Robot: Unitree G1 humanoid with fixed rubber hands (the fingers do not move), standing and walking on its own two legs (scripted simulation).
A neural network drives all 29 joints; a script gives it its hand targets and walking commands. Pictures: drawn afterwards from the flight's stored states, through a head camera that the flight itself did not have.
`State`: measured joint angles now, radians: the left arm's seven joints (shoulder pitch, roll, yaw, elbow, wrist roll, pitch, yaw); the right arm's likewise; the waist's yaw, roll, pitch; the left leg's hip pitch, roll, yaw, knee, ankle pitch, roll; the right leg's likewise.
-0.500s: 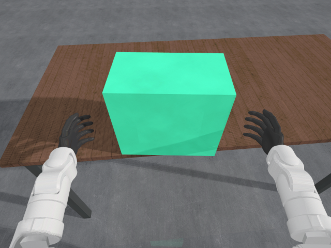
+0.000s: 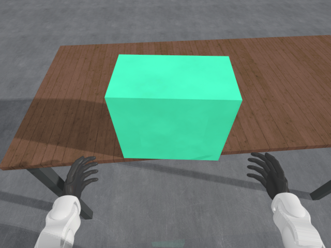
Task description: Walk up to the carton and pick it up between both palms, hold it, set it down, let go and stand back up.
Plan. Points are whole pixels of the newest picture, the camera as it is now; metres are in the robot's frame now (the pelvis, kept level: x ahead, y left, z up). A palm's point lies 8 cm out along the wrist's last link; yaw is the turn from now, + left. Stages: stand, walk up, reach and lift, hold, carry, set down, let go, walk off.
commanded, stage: set down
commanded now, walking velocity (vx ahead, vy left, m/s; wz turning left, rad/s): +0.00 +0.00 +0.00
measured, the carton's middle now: (172, 111) +0.45 -0.01 +0.06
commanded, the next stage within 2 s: let go in 1.14 s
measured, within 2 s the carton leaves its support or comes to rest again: neither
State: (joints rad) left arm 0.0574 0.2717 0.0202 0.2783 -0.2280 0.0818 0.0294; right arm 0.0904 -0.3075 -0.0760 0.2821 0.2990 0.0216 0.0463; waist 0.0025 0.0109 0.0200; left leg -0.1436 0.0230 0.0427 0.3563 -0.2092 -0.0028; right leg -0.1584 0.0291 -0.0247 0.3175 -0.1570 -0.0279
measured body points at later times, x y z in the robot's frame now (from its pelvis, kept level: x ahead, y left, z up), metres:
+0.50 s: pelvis +0.01 +0.00 +0.00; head +0.01 +0.00 +0.45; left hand +0.20 +0.24 -0.05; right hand +0.21 -0.23 -0.04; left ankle -0.01 +0.12 -0.75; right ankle +0.01 -0.10 -0.75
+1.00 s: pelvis +0.00 +0.00 +0.00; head +0.01 +0.00 +0.45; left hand +0.15 +0.23 -0.10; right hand +0.15 -0.22 -0.10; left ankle -0.01 +0.12 -0.75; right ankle +0.01 -0.10 -0.75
